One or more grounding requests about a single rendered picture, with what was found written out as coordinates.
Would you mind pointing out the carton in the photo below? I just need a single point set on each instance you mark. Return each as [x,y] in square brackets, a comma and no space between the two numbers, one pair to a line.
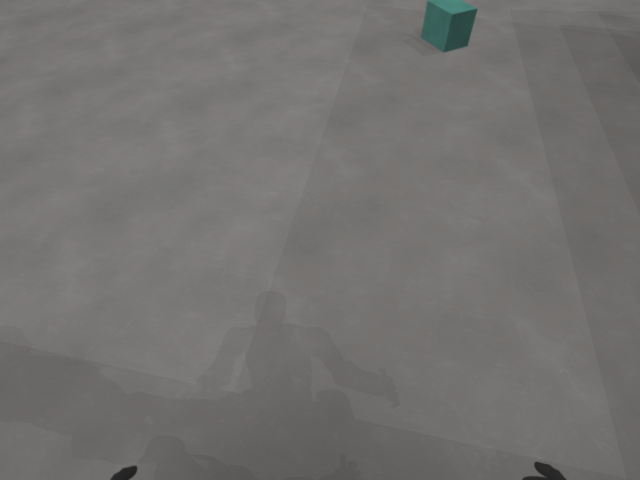
[448,24]

